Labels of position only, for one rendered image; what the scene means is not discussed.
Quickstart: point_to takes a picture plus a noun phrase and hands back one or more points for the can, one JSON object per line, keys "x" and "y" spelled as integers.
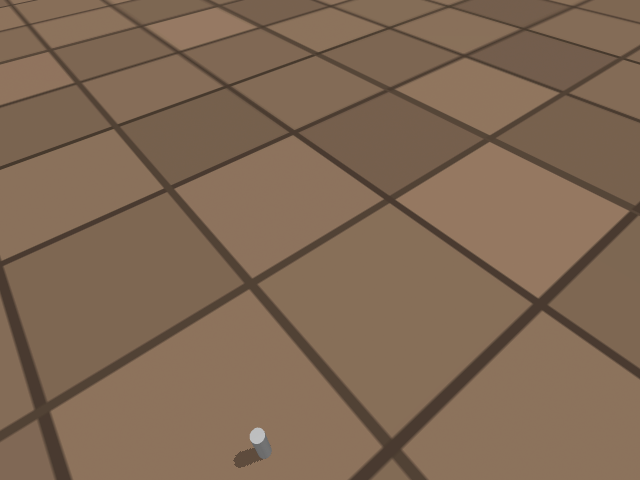
{"x": 260, "y": 443}

